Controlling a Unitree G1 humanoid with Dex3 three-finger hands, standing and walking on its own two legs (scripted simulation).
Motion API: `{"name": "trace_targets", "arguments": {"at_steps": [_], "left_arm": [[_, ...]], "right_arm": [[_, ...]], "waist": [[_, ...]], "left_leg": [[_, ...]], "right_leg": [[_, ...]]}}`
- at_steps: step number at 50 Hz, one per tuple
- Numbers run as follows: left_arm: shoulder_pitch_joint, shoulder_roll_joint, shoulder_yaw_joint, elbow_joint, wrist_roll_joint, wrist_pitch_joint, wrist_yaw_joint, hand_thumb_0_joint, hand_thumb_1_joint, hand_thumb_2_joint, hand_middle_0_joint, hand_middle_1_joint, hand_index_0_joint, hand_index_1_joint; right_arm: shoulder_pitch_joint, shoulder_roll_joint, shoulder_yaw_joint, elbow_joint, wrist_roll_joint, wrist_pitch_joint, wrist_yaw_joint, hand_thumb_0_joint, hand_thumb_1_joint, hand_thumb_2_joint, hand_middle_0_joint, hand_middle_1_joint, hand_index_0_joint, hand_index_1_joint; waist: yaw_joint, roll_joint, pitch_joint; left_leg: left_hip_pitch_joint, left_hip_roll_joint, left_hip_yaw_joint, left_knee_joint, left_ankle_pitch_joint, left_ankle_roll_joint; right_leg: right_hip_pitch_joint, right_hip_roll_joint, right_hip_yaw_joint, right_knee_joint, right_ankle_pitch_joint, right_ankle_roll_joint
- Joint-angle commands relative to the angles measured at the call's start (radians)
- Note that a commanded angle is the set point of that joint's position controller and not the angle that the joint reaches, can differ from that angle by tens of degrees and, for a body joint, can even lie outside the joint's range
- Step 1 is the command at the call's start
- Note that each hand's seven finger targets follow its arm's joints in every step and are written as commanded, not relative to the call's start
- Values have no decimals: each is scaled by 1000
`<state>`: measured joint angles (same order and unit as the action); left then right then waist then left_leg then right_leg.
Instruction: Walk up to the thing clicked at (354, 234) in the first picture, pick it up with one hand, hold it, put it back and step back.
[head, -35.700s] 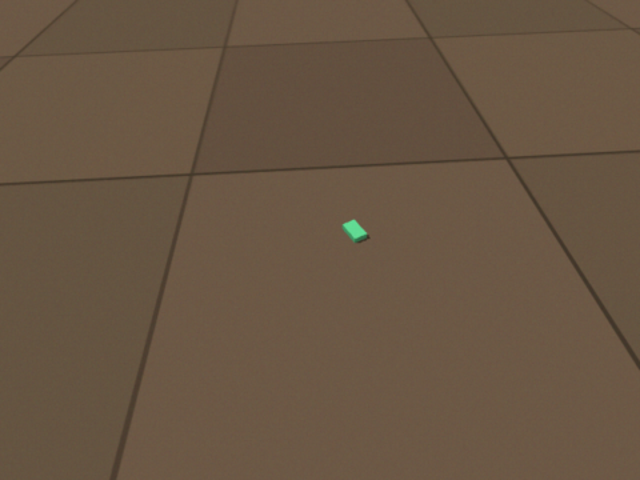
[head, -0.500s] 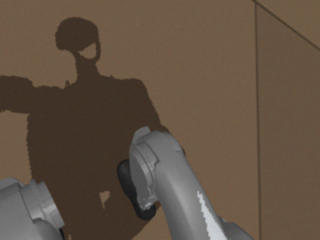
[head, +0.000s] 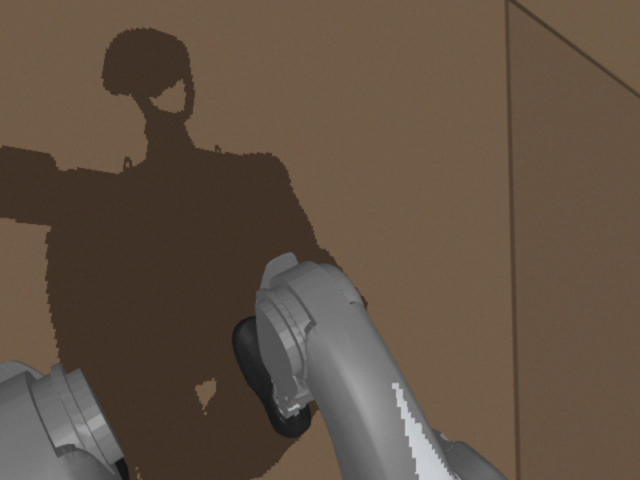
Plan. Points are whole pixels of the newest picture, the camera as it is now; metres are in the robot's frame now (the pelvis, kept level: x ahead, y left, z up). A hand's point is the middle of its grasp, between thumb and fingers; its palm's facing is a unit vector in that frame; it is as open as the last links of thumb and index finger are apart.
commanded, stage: close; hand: left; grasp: from above
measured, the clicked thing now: out of the picture +0.49 +0.30 -0.30
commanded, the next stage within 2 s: settle in 0.62 s
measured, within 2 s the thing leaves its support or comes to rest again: leaves its support in 1.06 s
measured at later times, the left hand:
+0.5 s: hand out of the picture +0.48 +0.29 -0.27, palm faces -0.46 -0.10 -0.88, open 8.8 cm
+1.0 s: hand out of the picture +0.48 +0.30 -0.26, palm faces -0.45 -0.11 -0.89, open 8.7 cm
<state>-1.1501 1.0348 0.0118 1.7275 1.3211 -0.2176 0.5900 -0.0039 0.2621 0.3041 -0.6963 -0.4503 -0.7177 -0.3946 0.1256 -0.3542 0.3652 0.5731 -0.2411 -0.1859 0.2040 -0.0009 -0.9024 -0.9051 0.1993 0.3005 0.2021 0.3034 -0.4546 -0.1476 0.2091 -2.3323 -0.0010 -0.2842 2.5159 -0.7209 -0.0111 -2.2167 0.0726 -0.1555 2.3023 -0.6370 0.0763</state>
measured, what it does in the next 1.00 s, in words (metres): stands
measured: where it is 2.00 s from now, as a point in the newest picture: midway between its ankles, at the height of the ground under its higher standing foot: (205, 449)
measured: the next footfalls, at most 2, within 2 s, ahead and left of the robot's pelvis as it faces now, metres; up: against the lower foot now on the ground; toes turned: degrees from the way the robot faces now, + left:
none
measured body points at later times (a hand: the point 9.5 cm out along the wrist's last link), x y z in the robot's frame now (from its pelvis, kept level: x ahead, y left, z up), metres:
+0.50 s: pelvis +0.00 +0.00 +0.00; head +0.30 +0.13 +0.31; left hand +0.50 +0.30 -0.22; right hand +0.04 -0.25 -0.04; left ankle +0.06 +0.13 -0.28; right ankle +0.13 -0.13 -0.28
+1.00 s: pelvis +0.00 +0.00 +0.00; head +0.29 +0.14 +0.31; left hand +0.50 +0.30 -0.21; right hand +0.04 -0.25 -0.04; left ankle +0.06 +0.13 -0.28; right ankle +0.13 -0.13 -0.28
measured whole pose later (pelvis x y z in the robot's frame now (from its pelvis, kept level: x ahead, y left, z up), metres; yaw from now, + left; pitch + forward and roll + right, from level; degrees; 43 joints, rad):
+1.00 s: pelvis +0.00 +0.00 +0.00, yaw +0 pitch +30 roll -16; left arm -1.10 1.02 0.08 1.59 1.34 -0.20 0.52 -0.01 0.25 0.09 -0.90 -0.21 -0.91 -0.17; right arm 0.16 -0.37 0.33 0.53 -0.23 -0.15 0.18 0.00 -0.92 -0.91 0.20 0.30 0.20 0.30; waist -0.43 -0.14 0.20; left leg -2.35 0.00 -0.27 2.51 -0.71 0.00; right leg -2.23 0.06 -0.15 2.29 -0.63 0.06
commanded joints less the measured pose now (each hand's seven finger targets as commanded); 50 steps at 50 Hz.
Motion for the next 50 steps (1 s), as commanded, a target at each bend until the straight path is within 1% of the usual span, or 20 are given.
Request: {"name": "trace_targets", "arguments": {"at_steps": [1, 7, 10, 13, 14, 15, 19, 22, 23, 25, 29, 31, 36, 37, 39, 41, 42, 45, 48, 50], "left_arm": [[-226, 188, 6, -84, -16, 2, 20, 0, 432, 297, -789, -387, -819, -356], [-223, 205, 13, -90, -8, 3, 19, 0, 509, 269, -858, -342, -885, -314], [-223, 188, 7, -85, -12, 1, 10, 0, 533, 275, -877, -332, -901, -306], [-230, 227, 11, -101, -5, 3, 11, 0, 572, 301, -922, -319, -940, -301], [-244, 210, 7, -117, -9, 4, 9, 0, 579, 283, -922, -315, -943, -294], [-238, 220, 19, -104, -8, 5, 9, 0, 587, 291, -932, -315, -951, -296], [-227, 223, 27, -108, -10, 5, 10, 0, 619, 286, -950, -312, -971, -291], [-227, 215, 12, -97, -9, 6, 11, 0, 661, 293, -981, -311, -1002, -290], [-232, 220, 26, -110, -9, 5, 12, 0, 681, 280, -985, -313, -1011, -286], [-233, 198, 10, -108, -10, 5, 7, 0, 694, 295, -1002, -314, -1024, -291], [-210, 216, 20, -102, -7, 2, 8, 0, 738, 317, -1043, -310, -1061, -291], [-203, 199, 16, -82, -11, 8, 0, 0, 765, 292, -1057, -302, -1079, -279], [-196, 214, 21, -92, -11, 7, -4, 0, 804, 326, -1100, -293, -1114, -279], [-207, 232, 23, -102, -8, 6, -1, 0, 744, 324, -1103, -324, -1128, -302], [-211, 237, 45, -108, -9, 10, -5, 0, 747, 308, -1106, -296, -1130, -274], [-207, 239, 48, -130, -8, 14, -19, 0, 769, 286, -1125, -275, -1149, -254], [-222, 259, 63, -159, -7, 14, -21, 0, 776, 296, -1131, -276, -1154, -255], [-224, 257, 66, -234, -1, 24, -32, 0, 795, 324, -1158, -269, -1172, -257], [-239, 269, 98, -312, -1, 26, -35, 0, 839, 324, -1195, -254, -1207, -244], [-213, 286, 142, -375, -2, 25, -40, 0, 871, 311, -1210, -246, -1227, -231]], "right_arm": [[193, -345, -102, 17, 3, 10, -19, 0, -899, -902, 199, 300, 199, 300], [202, -347, -101, 8, 4, 14, -23, 0, -900, -903, 199, 300, 199, 300], [195, -346, -95, 10, 3, 14, -23, 0, -899, -903, 199, 300, 199, 300], [199, -344, -98, 3, 6, 19, -31, 0, -899, -903, 199, 300, 199, 300], [206, -357, -113, 6, 6, 14, -33, 0, -900, -903, 199, 300, 199, 300], [208, -345, -99, 11, 7, 19, -30, 0, -901, -903, 199, 300, 199, 300], [204, -353, -106, 3, 7, 24, -35, 0, -900, -903, 199, 300, 199, 300], [202, -354, -112, -2, 6, 28, -38, 0, -899, -902, 199, 300, 199, 300], [204, -354, -113, -4, 9, 28, -39, 0, -898, -902, 199, 300, 199, 300], [213, -364, -119, 3, 6, 25, -39, 0, -900, -902, 199, 300, 199, 300], [207, -353, -111, -5, 8, 36, -40, 0, -898, -902, 199, 300, 199, 300], [210, -358, -116, -5, 7, 30, -39, 0, -899, -902, 199, 300, 199, 300], [198, -353, -105, -15, 8, 34, -40, 0, -900, -903, 199, 300, 199, 300], [203, -362, -110, -15, 7, 37, -43, 0, -918, -906, 200, 300, 199, 300], [206, -362, -111, -11, 8, 39, -41, 0, -916, -905, 200, 300, 200, 300], [211, -364, -116, -18, 7, 42, -40, 0, -917, -906, 200, 300, 200, 300], [209, -367, -117, -23, 8, 45, -43, 0, -916, -906, 200, 300, 199, 300], [222, -369, -141, -35, 11, 45, -45, 0, -918, -906, 200, 300, 199, 300], [230, -364, -160, -27, 18, 43, -40, 0, -920, -907, 199, 300, 199, 300], [238, -367, -178, -19, 17, 49, -36, 0, -915, -906, 199, 300, 199, 300]], "waist": [[-60, 534, -613], [-60, 541, -619], [-70, 530, -581], [-61, 537, -622], [-61, 537, -615], [-63, 534, -611], [-55, 543, -625], [-61, 540, -630], [-51, 538, -625], [-62, 560, -601], [-54, 545, -619], [-55, 540, -595], [-54, 520, -607], [-55, 535, -614], [-44, 558, -603], [-51, 559, -598], [-40, 564, -625], [-27, 600, -700], [-2, 662, -744], [16, 700, -793]], "left_leg": [[473, 43, 105, -262, 225, 9], [477, 43, 104, -267, 221, 9], [463, 44, 101, -255, 214, 8], [473, 42, 115, -261, 214, 14], [472, 41, 114, -258, 205, 14], [460, 43, 112, -255, 219, 13], [480, 46, 103, -260, 236, 6], [474, 43, 112, -267, 229, 10], [469, 41, 111, -258, 235, 9], [477, 41, 111, -259, 236, 5], [475, 43, 108, -271, 237, 6], [471, 39, 113, -265, 235, 7], [466, 41, 114, -258, 236, 9], [466, 41, 114, -262, 234, 9], [477, 41, 102, -272, 231, 0], [469, 41, 108, -274, 217, 3], [484, 41, 107, -275, 219, 1], [537, 39, 121, -271, 257, 2], [573, 35, 120, -270, 287, -6], [611, 36, 115, -271, 344, -16]], "right_leg": [[375, 25, -126, -183, 243, -98], [380, 23, -124, -180, 245, -95], [346, 18, -127, -181, 228, -97], [400, 22, -114, -192, 240, -93], [373, 20, -113, -188, 233, -94], [385, 20, -119, -191, 238, -95], [371, 20, -124, -184, 246, -99], [408, 25, -119, -187, 247, -99], [382, 22, -123, -188, 248, -100], [362, 19, -121, -179, 246, -103], [394, 22, -125, -185, 250, -99], [369, 19, -122, -183, 243, -102], [386, 19, -117, -191, 242, -100], [396, 21, -119, -195, 244, -100], [357, 13, -124, -184, 228, -108], [357, 13, -120, -190, 220, -106], [359, 11, -120, -190, 219, -108], [392, 14, -109, -188, 252, -108], [358, 9, -109, -174, 259, -121], [349, 8, -116, -163, 287, -128]]}}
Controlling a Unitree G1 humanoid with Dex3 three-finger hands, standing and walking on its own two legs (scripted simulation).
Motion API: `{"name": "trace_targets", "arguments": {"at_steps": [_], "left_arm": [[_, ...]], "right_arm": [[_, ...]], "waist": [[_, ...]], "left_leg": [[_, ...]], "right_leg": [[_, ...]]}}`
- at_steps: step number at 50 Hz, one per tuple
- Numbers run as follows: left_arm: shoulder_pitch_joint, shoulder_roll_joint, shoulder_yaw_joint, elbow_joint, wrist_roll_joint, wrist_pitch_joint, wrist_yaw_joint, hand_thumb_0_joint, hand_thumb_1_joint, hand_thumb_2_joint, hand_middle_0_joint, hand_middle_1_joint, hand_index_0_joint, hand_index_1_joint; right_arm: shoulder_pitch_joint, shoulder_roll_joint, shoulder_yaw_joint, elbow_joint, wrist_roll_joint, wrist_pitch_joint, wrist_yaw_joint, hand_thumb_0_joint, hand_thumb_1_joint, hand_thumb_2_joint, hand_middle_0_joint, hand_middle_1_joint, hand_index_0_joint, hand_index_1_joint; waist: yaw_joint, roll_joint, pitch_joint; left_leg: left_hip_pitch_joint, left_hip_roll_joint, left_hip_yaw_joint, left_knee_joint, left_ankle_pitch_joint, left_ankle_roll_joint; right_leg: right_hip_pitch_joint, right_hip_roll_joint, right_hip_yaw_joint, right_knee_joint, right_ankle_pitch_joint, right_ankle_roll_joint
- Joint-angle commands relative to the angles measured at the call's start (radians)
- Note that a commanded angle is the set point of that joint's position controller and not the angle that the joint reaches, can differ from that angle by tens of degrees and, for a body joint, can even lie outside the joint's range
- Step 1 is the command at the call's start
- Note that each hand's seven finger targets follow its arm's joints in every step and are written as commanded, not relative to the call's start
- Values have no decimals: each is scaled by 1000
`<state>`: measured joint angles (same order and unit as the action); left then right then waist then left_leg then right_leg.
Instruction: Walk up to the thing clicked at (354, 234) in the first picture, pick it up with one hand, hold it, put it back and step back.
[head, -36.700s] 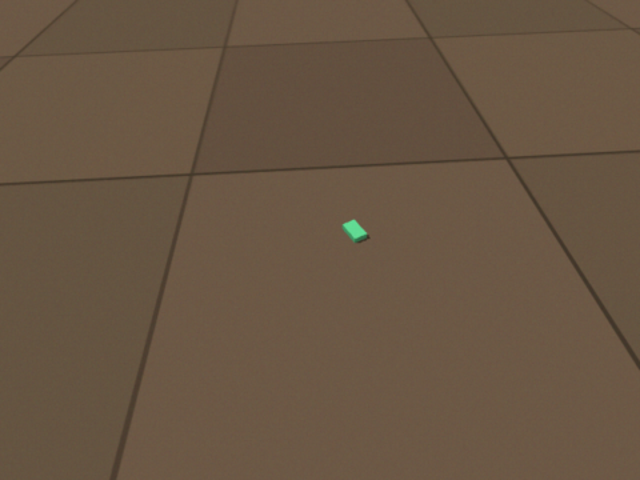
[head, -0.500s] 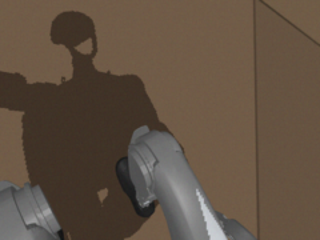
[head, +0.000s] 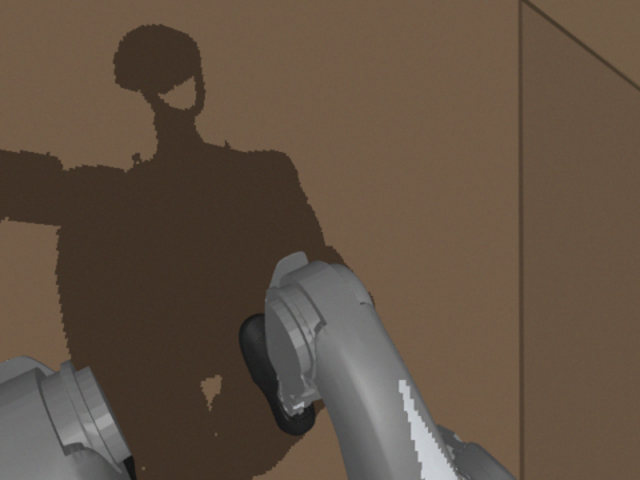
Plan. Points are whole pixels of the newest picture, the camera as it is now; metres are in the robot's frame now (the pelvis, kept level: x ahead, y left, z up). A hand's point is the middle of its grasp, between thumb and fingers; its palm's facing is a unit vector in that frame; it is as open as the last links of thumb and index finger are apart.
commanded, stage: settle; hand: left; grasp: from above
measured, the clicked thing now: out of the picture +0.49 +0.30 -0.30
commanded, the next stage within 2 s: lift in 0.58 s
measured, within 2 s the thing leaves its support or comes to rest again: leaves its support in 0.06 s
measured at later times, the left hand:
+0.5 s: hand out of the picture +0.47 +0.31 -0.17, palm faces -0.46 -0.07 -0.89, open 8.7 cm
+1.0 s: hand out of the picture +0.45 +0.31 -0.11, palm faces -0.50 -0.10 -0.86, open 8.7 cm
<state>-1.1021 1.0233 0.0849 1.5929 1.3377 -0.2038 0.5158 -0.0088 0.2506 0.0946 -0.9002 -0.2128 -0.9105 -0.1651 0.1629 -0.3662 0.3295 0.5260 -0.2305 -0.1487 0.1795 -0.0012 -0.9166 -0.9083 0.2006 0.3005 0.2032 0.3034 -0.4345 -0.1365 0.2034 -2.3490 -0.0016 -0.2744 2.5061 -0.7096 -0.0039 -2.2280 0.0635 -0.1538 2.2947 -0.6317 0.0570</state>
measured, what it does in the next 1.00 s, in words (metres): stands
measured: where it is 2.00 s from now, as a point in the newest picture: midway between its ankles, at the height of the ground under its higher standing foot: (210, 445)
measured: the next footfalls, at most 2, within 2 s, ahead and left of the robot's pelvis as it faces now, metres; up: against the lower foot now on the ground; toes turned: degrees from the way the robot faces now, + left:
none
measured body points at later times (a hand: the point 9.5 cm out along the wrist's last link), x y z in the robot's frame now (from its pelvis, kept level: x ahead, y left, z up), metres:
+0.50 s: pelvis +0.00 -0.01 +0.02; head +0.25 +0.12 +0.37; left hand +0.49 +0.31 -0.12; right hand +0.11 -0.27 -0.06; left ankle +0.06 +0.12 -0.28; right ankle +0.13 -0.13 -0.28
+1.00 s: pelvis +0.00 -0.01 +0.04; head +0.23 +0.09 +0.41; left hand +0.47 +0.32 -0.06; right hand +0.07 -0.28 -0.05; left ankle +0.06 +0.12 -0.28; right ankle +0.13 -0.13 -0.28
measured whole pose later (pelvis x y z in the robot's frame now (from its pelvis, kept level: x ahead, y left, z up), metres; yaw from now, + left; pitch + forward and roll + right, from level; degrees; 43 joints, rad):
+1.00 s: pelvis +0.00 -0.01 +0.04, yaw +7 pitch +36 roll -10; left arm -0.93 0.73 -0.02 1.13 1.15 -0.15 0.08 0.00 0.26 0.06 -0.90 -0.22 -0.91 -0.17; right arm 0.23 -0.30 0.10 0.60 -0.09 0.08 0.09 0.00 -0.91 -0.91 0.20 0.30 0.20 0.30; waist -0.26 0.03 -0.05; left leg -2.29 -0.02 -0.16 2.30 -0.65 -0.01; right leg -2.20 0.00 -0.07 2.20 -0.63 0.05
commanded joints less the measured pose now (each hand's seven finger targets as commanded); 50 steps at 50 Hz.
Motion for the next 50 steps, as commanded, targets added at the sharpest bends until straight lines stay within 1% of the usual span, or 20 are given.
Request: {"name": "trace_targets", "arguments": {"at_steps": [1, 3, 5, 7, 8, 9, 10, 11, 15, 19, 22, 25, 34, 35, 36, 40, 43, 45, 46, 50], "left_arm": [[-268, 286, 70, -281, -24, 8, 25, 0, 910, 303, -1243, -237, -1259, -223], [-244, 265, 81, -331, -32, 11, 3, 0, 945, 304, -1259, -238, -1278, -221], [-240, 165, 25, -363, -54, 16, -28, 0, 956, 296, -1263, -230, -1282, -213], [-274, 79, -28, -467, -70, 17, -59, 0, 984, 278, -1265, -241, -1293, -213], [-242, 138, 15, -438, -75, 26, -70, 0, 983, 277, -1260, -245, -1290, -216], [-256, 53, -39, -433, -84, 29, -91, 0, 984, 277, -1270, -231, -1296, -206], [-237, 64, -19, -405, -87, 33, -105, 0, 986, 280, -1275, -224, -1300, -201], [-255, -1, -61, -432, -91, 36, -122, 0, 1000, 310, -1287, -239, -1311, -217], [-271, -63, -110, -466, -116, 44, -189, 0, 986, 311, -1300, -218, -1316, -205], [-288, -11, -85, -489, -113, 36, -217, 0, 999, 329, -1316, -228, -1330, -217], [-297, -11, -80, -447, -104, 38, -225, 0, 998, 338, -1313, -236, -1330, -223], [-305, 10, -65, -434, -93, 38, -224, 0, 946, 327, -1284, -213, -1296, -204], [-363, 31, -51, -476, -101, 33, -250, 0, 923, 308, -1258, -301, -1287, -272], [-341, 16, -60, -451, -101, 36, -258, 0, 843, 315, -1178, -221, -1207, -192], [-346, 24, -53, -482, -109, 35, -265, 0, 859, 301, -1207, -298, -1235, -270], [-309, -12, -67, -536, -153, 46, -320, 0, 895, 311, -1186, -326, -1226, -285], [-286, 7, -49, -601, -187, 55, -361, 0, 912, 336, -1186, -350, -1228, -306], [-266, 10, -43, -652, -194, 54, -380, 0, 909, 363, -1183, -364, -1224, -321], [-216, 3, -45, -628, -194, 56, -388, 0, 907, 337, -1175, -352, -1219, -306], [-213, 3, -25, -771, -220, 35, -421, 0, 882, 375, -1171, -334, -1205, -298]], "right_arm": [[197, -348, -150, 24, 11, 15, -8, 0, -915, -906, 199, 300, 199, 300], [206, -342, -174, 32, 19, 22, -3, 0, -910, -905, 199, 300, 199, 300], [199, -318, -185, 32, 26, 24, 5, 0, -907, -903, 199, 299, 199, 299], [196, -307, -207, 30, 40, 24, 9, 0, -904, -901, 200, 299, 199, 299], [227, -318, -223, 67, 43, 27, 11, 0, -904, -901, 200, 299, 199, 299], [223, -310, -225, 62, 47, 32, 12, 0, -906, -903, 199, 300, 199, 300], [250, -317, -239, 84, 47, 37, 13, 0, -904, -901, 199, 299, 199, 299], [249, -304, -241, 76, 52, 43, 13, 0, -902, -901, 199, 299, 199, 299], [252, -288, -259, 82, 76, 67, 10, 0, -908, -904, 199, 300, 199, 300], [240, -274, -268, 61, 90, 99, -3, 0, -910, -905, 199, 300, 199, 300], [237, -255, -266, 56, 91, 118, -16, 0, -906, -903, 200, 300, 199, 300], [222, -249, -261, 43, 94, 130, -32, 0, -905, -902, 200, 300, 199, 300], [215, -227, -268, 36, 98, 163, -68, 0, -921, -911, 199, 300, 198, 300], [222, -223, -267, 41, 97, 167, -71, 0, -887, -894, 201, 300, 200, 300], [229, -226, -268, 36, 102, 170, -74, 0, -921, -910, 199, 300, 199, 300], [241, -216, -288, 39, 112, 185, -84, 0, -915, -907, 199, 300, 199, 300], [252, -217, -303, 35, 125, 201, -95, 0, -914, -907, 199, 300, 199, 300], [253, -209, -313, 38, 135, 216, -101, 0, -912, -905, 200, 300, 199, 300], [253, -206, -316, 44, 135, 222, -103, 0, -912, -905, 200, 300, 199, 300], [251, -191, -341, 42, 154, 242, -118, 0, -910, -904, 200, 300, 200, 300]], "waist": [[0, 718, -806], [15, 735, -829], [5, 722, -844], [21, 740, -867], [34, 731, -871], [20, 709, -841], [14, 672, -831], [12, 652, -828], [33, 608, -837], [72, 574, -913], [59, 510, -875], [76, 504, -858], [92, 531, -957], [87, 515, -942], [94, 518, -949], [120, 538, -999], [140, 526, -1033], [161, 531, -1074], [168, 494, -1051], [195, 516, -1096]], "left_leg": [[626, 33, 114, -260, 332, -23], [653, 32, 115, -265, 347, -25], [653, 31, 133, -266, 351, -16], [657, 23, 136, -278, 356, -20], [664, 25, 136, -282, 363, -17], [626, 21, 140, -272, 346, -13], [613, 19, 139, -278, 343, -11], [597, 16, 138, -288, 319, -10], [614, 8, 133, -320, 301, -8], [586, -3, 155, -332, 295, 1], [531, -9, 180, -329, 270, 12], [520, -16, 185, -339, 247, 12], [540, -18, 209, -359, 219, 15], [528, -17, 211, -355, 212, 17], [529, -22, 211, -370, 209, 16], [580, -20, 219, -400, 213, 13], [599, -25, 224, -421, 230, 17], [625, -26, 229, -437, 246, 17], [617, -26, 234, -431, 250, 20], [693, -28, 234, -480, 275, 20]], "right_leg": [[363, 16, -113, -157, 280, -114], [342, 12, -109, -155, 278, -118], [355, 16, -99, -172, 292, -112], [325, 10, -97, -172, 299, -116], [318, 8, -94, -171, 297, -112], [293, 8, -93, -178, 286, -115], [298, 5, -93, -183, 288, -112], [290, 1, -90, -188, 276, -112], [264, -6, -80, -196, 255, -113], [328, -9, -62, -199, 269, -108], [360, -7, -47, -225, 252, -102], [333, -10, -42, -231, 219, -111], [364, -13, -17, -251, 178, -111], [371, -10, -13, -258, 169, -112], [372, -14, -16, -264, 166, -112], [393, -17, -8, -281, 162, -115], [412, -24, -2, -302, 174, -114], [438, -26, 8, -312, 189, -113], [450, -25, 14, -322, 192, -113], [444, -32, 29, -348, 204, -114]]}}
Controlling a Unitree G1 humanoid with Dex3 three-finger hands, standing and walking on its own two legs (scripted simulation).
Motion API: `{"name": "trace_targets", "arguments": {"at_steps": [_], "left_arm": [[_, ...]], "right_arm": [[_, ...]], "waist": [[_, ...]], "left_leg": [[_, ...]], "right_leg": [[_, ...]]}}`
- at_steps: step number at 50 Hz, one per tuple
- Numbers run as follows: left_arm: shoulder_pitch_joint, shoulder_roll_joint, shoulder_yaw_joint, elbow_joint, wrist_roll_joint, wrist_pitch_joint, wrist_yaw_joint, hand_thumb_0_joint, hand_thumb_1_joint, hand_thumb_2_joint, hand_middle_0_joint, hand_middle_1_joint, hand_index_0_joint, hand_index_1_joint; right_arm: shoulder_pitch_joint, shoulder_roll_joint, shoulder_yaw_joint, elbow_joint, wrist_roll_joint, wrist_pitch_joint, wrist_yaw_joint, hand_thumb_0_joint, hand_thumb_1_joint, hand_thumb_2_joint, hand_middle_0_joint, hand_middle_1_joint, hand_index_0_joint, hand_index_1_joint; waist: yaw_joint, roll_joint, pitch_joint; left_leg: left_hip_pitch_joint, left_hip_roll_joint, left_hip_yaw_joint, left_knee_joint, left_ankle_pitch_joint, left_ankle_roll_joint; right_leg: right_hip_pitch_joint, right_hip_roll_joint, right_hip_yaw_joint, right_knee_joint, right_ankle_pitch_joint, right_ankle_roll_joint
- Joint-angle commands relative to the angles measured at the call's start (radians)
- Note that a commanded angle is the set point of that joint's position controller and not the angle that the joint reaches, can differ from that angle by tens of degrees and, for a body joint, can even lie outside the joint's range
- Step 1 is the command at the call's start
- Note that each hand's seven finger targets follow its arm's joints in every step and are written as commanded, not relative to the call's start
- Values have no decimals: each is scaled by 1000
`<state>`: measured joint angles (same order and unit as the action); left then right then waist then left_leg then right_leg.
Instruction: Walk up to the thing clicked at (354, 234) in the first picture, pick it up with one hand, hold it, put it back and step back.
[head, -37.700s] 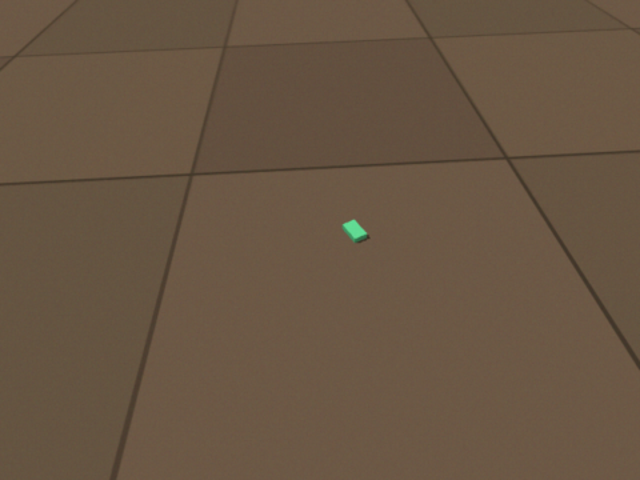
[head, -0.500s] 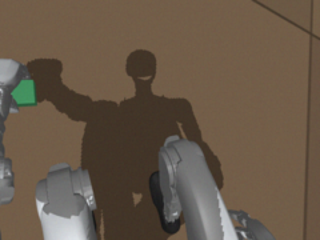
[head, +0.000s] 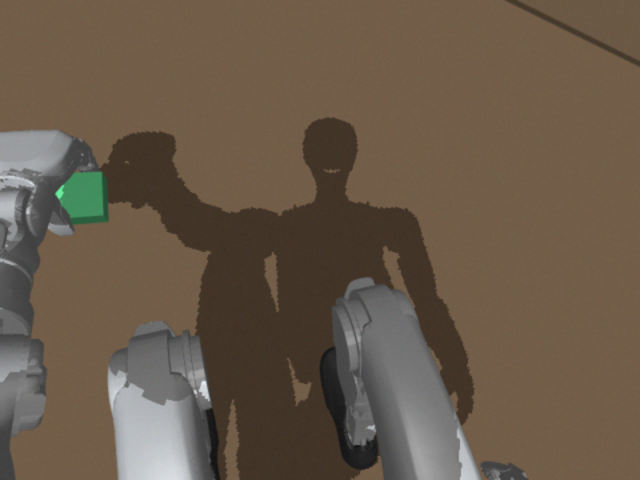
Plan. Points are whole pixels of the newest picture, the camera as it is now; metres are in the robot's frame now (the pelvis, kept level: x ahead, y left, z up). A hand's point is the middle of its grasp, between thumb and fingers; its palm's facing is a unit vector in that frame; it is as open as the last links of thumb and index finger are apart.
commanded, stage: lift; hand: left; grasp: from above
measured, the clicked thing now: (62, 199) +0.50 +0.27 -0.19
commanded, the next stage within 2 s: hold in 1.42 s
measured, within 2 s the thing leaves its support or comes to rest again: neither
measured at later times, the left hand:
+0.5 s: hand out of the picture +0.40 +0.28 +0.03, palm faces -0.48 -0.06 -0.88, open 8.8 cm
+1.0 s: hand out of the picture +0.34 +0.26 +0.21, palm faces -0.47 -0.08 -0.88, open 8.8 cm
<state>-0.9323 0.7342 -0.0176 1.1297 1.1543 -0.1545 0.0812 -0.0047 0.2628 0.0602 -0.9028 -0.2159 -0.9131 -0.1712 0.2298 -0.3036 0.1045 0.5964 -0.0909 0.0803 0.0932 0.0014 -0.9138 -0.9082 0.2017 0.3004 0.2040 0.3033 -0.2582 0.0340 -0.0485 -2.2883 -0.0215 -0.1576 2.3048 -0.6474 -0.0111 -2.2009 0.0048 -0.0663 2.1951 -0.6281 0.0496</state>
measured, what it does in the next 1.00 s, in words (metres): rises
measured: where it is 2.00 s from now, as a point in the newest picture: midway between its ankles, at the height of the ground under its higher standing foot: (280, 452)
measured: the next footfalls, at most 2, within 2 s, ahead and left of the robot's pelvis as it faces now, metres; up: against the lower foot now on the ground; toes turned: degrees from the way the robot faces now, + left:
none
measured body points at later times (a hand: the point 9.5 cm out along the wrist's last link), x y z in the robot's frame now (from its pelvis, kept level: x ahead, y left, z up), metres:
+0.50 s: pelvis +0.00 +0.00 +0.12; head +0.18 +0.05 +0.53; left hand +0.42 +0.28 +0.08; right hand +0.14 -0.25 +0.00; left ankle +0.08 +0.13 -0.33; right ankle +0.11 -0.13 -0.33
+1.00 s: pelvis +0.03 +0.00 +0.29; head +0.11 +0.01 +0.73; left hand +0.36 +0.26 +0.26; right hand +0.16 -0.26 +0.17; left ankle +0.08 +0.13 -0.33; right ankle +0.11 -0.13 -0.33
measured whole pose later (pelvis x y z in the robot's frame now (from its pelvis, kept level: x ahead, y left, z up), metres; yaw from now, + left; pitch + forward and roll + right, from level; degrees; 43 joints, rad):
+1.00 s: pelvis +0.03 +0.00 +0.29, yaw +6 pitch +18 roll -2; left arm -0.33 0.48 -0.16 0.77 1.03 -0.14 0.08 0.00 0.24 0.14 -0.88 -0.24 -0.89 -0.20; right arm 0.23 -0.24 -0.03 0.71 0.04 0.02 -0.06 0.01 -0.90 -0.90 0.20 0.30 0.20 0.30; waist -0.08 0.04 -0.16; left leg -1.11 0.03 -0.04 1.30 -0.50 -0.01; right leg -1.09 0.00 0.00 1.25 -0.48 0.03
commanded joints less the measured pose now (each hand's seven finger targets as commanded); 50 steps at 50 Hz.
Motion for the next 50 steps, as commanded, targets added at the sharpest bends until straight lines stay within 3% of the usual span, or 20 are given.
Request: {"name": "trace_targets", "arguments": {"at_steps": [1, 3, 4, 5, 6, 10, 12, 14, 16, 17, 18, 19, 23, 27, 28, 32, 37, 40, 46, 50], "left_arm": [[-348, 292, 82, -300, -41, -18, 7, 0, 876, 386, -1167, -332, -1198, -299], [-303, 249, 65, -308, -51, -29, -12, 0, 869, 412, -1174, -327, -1199, -301], [-324, 276, 86, -363, -54, -38, -16, 0, 881, 399, -1174, -330, -1203, -300], [-309, 270, 83, -377, -56, -44, -22, 0, 873, 430, -1173, -351, -1198, -324], [-257, 255, 85, -346, -64, -44, -25, 0, 873, 429, -1175, -342, -1199, -316], [-231, 209, 68, -408, -82, -52, -35, 0, 900, 453, -1196, -342, -1216, -321], [-235, 192, 57, -464, -98, -53, -36, 0, 900, 429, -1179, -357, -1206, -328], [-169, 152, 39, -449, -110, -49, -41, 0, 904, 424, -1171, -363, -1202, -331], [-170, 159, 39, -523, -122, -48, -45, 0, 894, 398, -1158, -357, -1191, -322], [-125, 143, 32, -496, -122, -40, -49, 0, 877, 415, -1151, -368, -1181, -337], [-136, 139, 32, -559, -141, -42, -52, 0, 897, 412, -1156, -375, -1188, -341], [-112, 145, 32, -575, -137, -39, -51, 0, 876, 439, -1161, -359, -1184, -335], [-44, 122, 33, -615, -154, -31, -41, 0, 864, 418, -1136, -364, -1163, -337], [68, 119, 45, -633, -151, -18, -32, 0, 835, 382, -1119, -344, -1148, -315], [154, 93, 39, -576, -149, -8, -31, 0, 830, 383, -1123, -336, -1148, -310], [201, 67, 31, -630, -152, 10, -21, 0, 863, 405, -1161, -332, -1181, -312], [237, 50, 29, -655, -162, 20, -7, 0, 825, 414, -1148, -316, -1163, -302], [216, -6, -18, -623, -164, 14, 2, 0, 796, 383, -1126, -304, -1144, -288], [252, -37, -34, -566, -145, 6, 40, 0, 763, 376, -1083, -366, -1111, -339], [262, -63, -49, -528, -125, 16, 73, 0, 779, 370, -1097, -355, -1121, -332]], "right_arm": [[178, -258, -125, -24, 19, 16, -36, 0, -912, -905, 200, 300, 200, 300], [178, -243, -129, -23, 22, 21, -38, 0, -910, -905, 200, 300, 200, 300], [169, -248, -144, -28, 27, 24, -44, 0, -909, -905, 200, 300, 200, 300], [166, -236, -145, -33, 29, 26, -47, 0, -910, -905, 200, 300, 200, 300], [160, -240, -154, -33, 32, 28, -49, 0, -909, -905, 200, 300, 200, 300], [146, -221, -165, -37, 46, 30, -59, 0, -903, -903, 200, 300, 200, 300], [131, -213, -173, -41, 55, 28, -67, 0, -898, -901, 200, 300, 200, 300], [124, -204, -173, -37, 64, 24, -73, 0, -894, -900, 200, 300, 200, 300], [118, -195, -178, -34, 73, 20, -80, 0, -893, -899, 200, 300, 200, 300], [117, -189, -178, -35, 74, 19, -82, 0, -895, -900, 200, 300, 200, 300], [106, -186, -185, -39, 77, 17, -87, 0, -888, -898, 200, 300, 200, 300], [97, -183, -184, -38, 81, 16, -91, 0, -894, -900, 200, 300, 200, 300], [73, -161, -186, -30, 91, 7, -109, 0, -880, -895, 201, 300, 200, 300], [49, -141, -183, -31, 98, 1, -121, 0, -882, -896, 201, 300, 200, 300], [44, -136, -182, -32, 99, 0, -123, 0, -881, -896, 201, 300, 200, 300], [17, -116, -183, -31, 109, -6, -135, 0, -881, -896, 201, 300, 200, 300], [0, -98, -178, -19, 122, -30, -153, 0, -890, -898, 201, 300, 200, 300], [-3, -92, -178, -1, 123, -52, -162, 0, -890, -898, 201, 300, 200, 300], [2, -85, -182, 21, 126, -88, -165, 0, -902, -902, 200, 300, 200, 300], [13, -87, -188, 40, 126, -103, -160, 0, -899, -901, 200, 300, 200, 300]], "waist": [[22, 335, -813], [21, 300, -795], [34, 311, -812], [45, 329, -842], [51, 304, -810], [56, 297, -780], [63, 298, -823], [64, 272, -778], [80, 269, -830], [84, 256, -814], [85, 245, -824], [94, 253, -833], [109, 226, -774], [131, 186, -748], [142, 138, -709], [152, 120, -654], [156, 78, -561], [140, 66, -479], [169, 62, -425], [179, 79, -411]], "left_leg": [[631, -11, 118, -286, 211, 26], [644, -9, 118, -311, 209, 29], [673, -11, 115, -325, 199, 28], [702, -8, 118, -346, 195, 30], [707, -11, 112, -363, 173, 29], [757, -3, 87, -459, 108, 31], [808, 5, 79, -500, 86, 33], [817, 7, 64, -549, 52, 35], [880, 11, 64, -584, 89, 36], [900, 14, 64, -597, 115, 37], [931, 16, 67, -613, 117, 36], [957, 17, 66, -632, 135, 35], [1022, 20, 66, -719, 130, 32], [1079, 14, 95, -789, 166, 36], [1100, 17, 91, -818, 165, 38], [1173, 22, 102, -922, 124, 36], [1231, 17, 111, -1046, 60, 38], [1276, 20, 105, -1117, 26, 36], [1400, 15, 112, -1236, 63, 31], [1502, 19, 117, -1303, 140, 20]], "right_leg": [[411, 22, -57, -260, 194, -110], [413, 19, -50, -276, 194, -105], [395, 17, -46, -285, 181, -111], [413, 19, -40, -293, 177, -107], [397, 13, -38, -307, 157, -109], [423, 11, -38, -351, 130, -100], [458, 12, -34, -367, 134, -93], [486, 12, -36, -393, 123, -86], [548, 12, -32, -420, 160, -80], [561, 12, -30, -435, 174, -76], [583, 12, -29, -461, 174, -78], [610, 12, -27, -471, 189, -76], [685, 13, -22, -552, 184, -72], [817, 13, -1, -656, 200, -68], [839, 15, -4, -688, 191, -66], [951, 21, 9, -798, 164, -66], [1097, 27, 37, -949, 100, -61], [1135, 29, 49, -1025, 75, -59], [1257, 30, 66, -1157, 91, -60], [1322, 29, 61, -1209, 166, -59]]}}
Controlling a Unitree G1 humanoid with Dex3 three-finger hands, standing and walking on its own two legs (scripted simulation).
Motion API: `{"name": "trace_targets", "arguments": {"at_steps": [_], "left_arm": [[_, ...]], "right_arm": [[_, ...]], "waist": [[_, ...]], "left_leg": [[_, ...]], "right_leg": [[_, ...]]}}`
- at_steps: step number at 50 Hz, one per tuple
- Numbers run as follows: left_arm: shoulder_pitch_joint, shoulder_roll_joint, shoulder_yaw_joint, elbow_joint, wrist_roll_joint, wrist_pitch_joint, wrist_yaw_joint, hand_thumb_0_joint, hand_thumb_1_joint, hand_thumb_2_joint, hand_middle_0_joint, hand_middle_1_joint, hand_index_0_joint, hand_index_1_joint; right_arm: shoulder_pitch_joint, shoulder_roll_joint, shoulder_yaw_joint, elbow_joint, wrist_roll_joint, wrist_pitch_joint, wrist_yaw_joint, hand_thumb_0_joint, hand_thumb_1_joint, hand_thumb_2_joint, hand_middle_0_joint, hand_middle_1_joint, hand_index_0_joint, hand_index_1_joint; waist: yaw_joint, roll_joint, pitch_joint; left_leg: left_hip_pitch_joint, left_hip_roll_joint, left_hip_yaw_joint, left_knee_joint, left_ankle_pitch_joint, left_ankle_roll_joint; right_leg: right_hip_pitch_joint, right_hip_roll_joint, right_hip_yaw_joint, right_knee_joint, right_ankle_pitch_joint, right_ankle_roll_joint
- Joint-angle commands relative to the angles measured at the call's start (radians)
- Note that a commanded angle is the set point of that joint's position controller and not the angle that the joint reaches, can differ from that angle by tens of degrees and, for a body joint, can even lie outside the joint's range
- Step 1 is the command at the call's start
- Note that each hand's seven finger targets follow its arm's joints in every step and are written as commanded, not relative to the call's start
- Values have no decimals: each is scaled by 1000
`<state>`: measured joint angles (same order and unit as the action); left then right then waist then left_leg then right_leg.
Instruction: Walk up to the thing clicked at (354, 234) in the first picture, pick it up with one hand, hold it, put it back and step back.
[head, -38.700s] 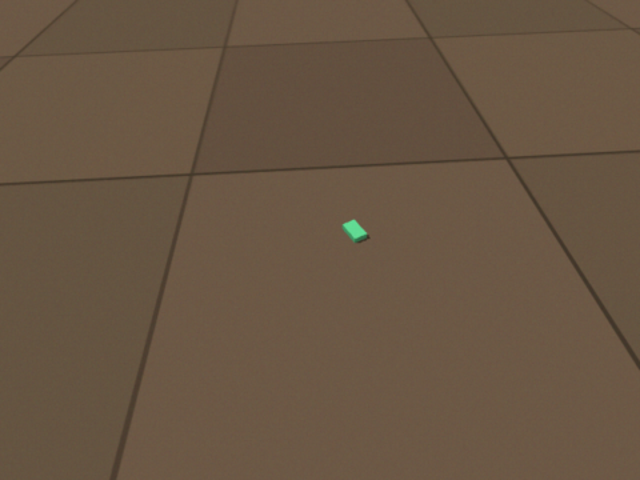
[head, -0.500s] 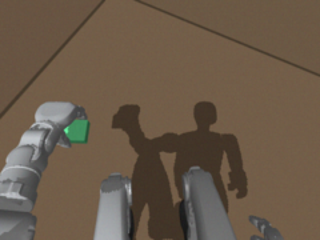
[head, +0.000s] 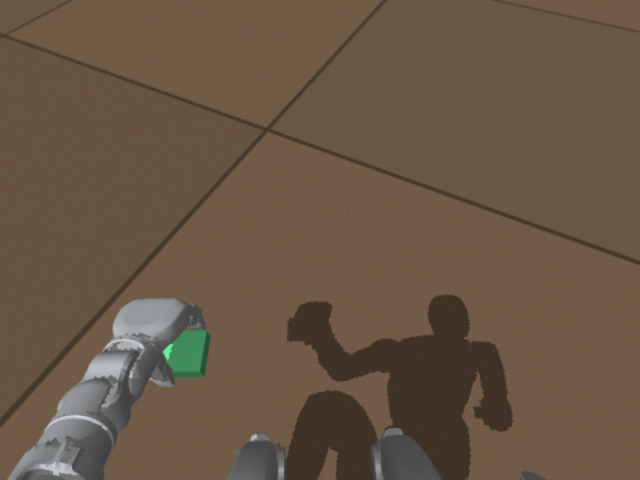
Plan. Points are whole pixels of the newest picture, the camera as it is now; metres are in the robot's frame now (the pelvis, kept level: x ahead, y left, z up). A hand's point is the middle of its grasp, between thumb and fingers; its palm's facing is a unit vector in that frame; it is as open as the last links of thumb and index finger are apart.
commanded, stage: lift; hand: left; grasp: from above
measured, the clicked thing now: (171, 353) +0.35 +0.23 -0.12
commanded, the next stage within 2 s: hold in 0.42 s
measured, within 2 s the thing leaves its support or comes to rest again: neither
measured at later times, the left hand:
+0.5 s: hand (151, 311) +0.36 +0.22 +0.00, palm faces -0.49 -0.03 -0.87, open 8.8 cm
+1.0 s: hand (138, 297) +0.36 +0.22 +0.04, palm faces -0.50 -0.01 -0.87, open 8.9 cm
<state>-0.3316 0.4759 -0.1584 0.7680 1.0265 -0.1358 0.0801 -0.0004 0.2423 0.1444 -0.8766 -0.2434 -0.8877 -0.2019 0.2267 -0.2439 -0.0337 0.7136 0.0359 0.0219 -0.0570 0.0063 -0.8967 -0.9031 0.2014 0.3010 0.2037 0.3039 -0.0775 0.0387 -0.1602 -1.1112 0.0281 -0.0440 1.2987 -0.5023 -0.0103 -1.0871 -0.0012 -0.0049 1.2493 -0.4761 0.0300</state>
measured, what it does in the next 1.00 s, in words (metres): rises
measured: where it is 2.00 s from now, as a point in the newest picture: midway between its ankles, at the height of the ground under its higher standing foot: outside the picture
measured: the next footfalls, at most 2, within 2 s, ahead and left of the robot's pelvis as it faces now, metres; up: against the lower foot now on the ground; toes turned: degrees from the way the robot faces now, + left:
none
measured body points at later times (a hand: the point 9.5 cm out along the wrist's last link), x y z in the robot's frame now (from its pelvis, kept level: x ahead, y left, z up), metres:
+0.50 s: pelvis +0.05 +0.00 +0.08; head +0.10 +0.00 +0.52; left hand +0.38 +0.22 +0.05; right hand +0.14 -0.26 -0.05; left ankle +0.06 +0.12 -0.62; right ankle +0.07 -0.14 -0.62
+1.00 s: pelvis +0.06 +0.00 +0.10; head +0.09 -0.01 +0.55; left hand +0.38 +0.22 +0.09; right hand +0.18 -0.26 -0.02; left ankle +0.06 +0.12 -0.62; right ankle +0.07 -0.14 -0.62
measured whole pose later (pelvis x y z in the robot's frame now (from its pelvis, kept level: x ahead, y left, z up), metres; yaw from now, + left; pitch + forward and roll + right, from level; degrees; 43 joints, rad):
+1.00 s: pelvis +0.06 +0.00 +0.10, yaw -1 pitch +7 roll +0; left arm -0.24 0.43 -0.20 0.68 1.03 -0.12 -0.02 0.00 0.22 0.27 -0.83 -0.30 -0.84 -0.27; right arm 0.22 -0.24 -0.06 0.70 0.05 0.07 -0.05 0.01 -0.90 -0.90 0.20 0.30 0.20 0.30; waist -0.02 0.03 -0.08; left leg -0.48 0.02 0.01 0.72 -0.36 0.00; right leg -0.48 -0.02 0.03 0.69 -0.33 0.03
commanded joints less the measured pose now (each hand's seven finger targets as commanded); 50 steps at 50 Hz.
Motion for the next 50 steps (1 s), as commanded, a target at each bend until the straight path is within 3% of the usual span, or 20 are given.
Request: {"name": "trace_targets", "arguments": {"at_steps": [1, 6, 10, 21, 29, 36, 42, 44, 50], "left_arm": [[-357, 190, 81, -172, 10, 0, 79, 0, 794, 377, -1107, -363, -1132, -339], [-373, 182, 68, -154, 10, 26, 99, 0, 845, 468, -1157, -408, -1175, -390], [-326, 166, 68, -124, 9, 52, 101, 0, 820, 460, -1130, -419, -1153, -396], [-276, 147, 57, -165, -14, 51, 40, 0, 764, 467, -1111, -373, -1124, -361], [-296, 171, 70, -232, 6, 30, 26, 0, 736, 440, -1067, -391, -1093, -365], [-276, 156, 59, -225, 6, 29, 7, 0, 756, 510, -1088, -392, -1106, -374], [-237, 157, 50, -257, -2, 27, -38, 0, 766, 514, -1082, -414, -1105, -390], [-237, 172, 60, -274, -4, 22, -54, 0, 757, 490, -1076, -399, -1101, -375], [-238, 179, 76, -303, -8, 4, -62, 0, 762, 493, -1084, -412, -1109, -387]], "right_arm": [[21, -149, -52, -77, 1, -46, -9, 0, -898, -901, 200, 300, 200, 300], [30, -148, -55, -73, 5, -49, -5, 0, -903, -903, 200, 300, 200, 300], [35, -149, -60, -68, 2, -48, -2, 0, -904, -902, 200, 300, 200, 300], [21, -142, -63, -94, 6, -27, -4, 0, -904, -900, 200, 300, 200, 300], [19, -145, -67, -93, 4, -14, -7, 0, -902, -897, 200, 300, 200, 300], [5, -147, -71, -96, 4, -1, -3, 0, -894, -895, 200, 300, 200, 300], [-18, -145, -68, -114, 9, 11, -3, 0, -893, -895, 200, 300, 200, 300], [-24, -146, -67, -120, 10, 14, -7, 0, -894, -896, 200, 300, 200, 300], [-49, -144, -59, -143, 8, 20, -11, 0, -896, -897, 200, 300, 200, 300]], "waist": [[-4, 67, -298], [6, 34, -290], [22, 29, -285], [27, 4, -225], [36, 28, -256], [35, 14, -219], [53, 18, -208], [56, -5, -210], [58, 2, -188]], "left_leg": [[350, -32, 12, -310, 16, 21], [439, -39, 38, -371, 117, 23], [511, -38, 31, -426, 204, 16], [644, -40, 41, -542, 318, 17], [755, -37, 41, -587, 455, 7], [782, -39, 46, -618, 498, 8], [802, -39, 47, -645, 517, 9], [804, -43, 54, -645, 531, 15], [810, -44, 56, -664, 488, 16]], "right_leg": [[232, 37, -1, -286, 35, -40], [349, 35, 6, -376, 114, -38], [425, 36, 1, -409, 197, -36], [549, 34, 9, -531, 298, -35], [619, 36, 1, -559, 395, -39], [660, 37, 4, -594, 435, -37], [698, 39, 4, -615, 447, -38], [719, 36, 11, -622, 476, -34], [713, 33, 13, -638, 436, -36]]}}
